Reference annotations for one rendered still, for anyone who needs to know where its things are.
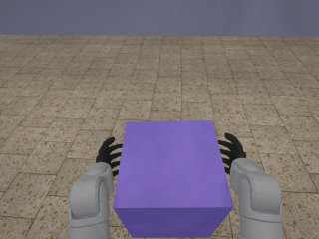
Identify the robot right hand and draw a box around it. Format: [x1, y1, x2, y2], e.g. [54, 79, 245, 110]
[218, 133, 246, 175]

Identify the robot left forearm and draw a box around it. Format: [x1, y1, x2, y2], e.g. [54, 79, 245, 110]
[69, 162, 115, 239]

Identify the robot right forearm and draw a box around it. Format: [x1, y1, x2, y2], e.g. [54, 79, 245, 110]
[229, 157, 284, 239]

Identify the carton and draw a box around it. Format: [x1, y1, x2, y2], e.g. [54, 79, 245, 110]
[113, 120, 234, 238]

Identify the robot left hand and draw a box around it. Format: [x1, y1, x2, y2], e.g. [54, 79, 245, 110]
[96, 137, 123, 177]

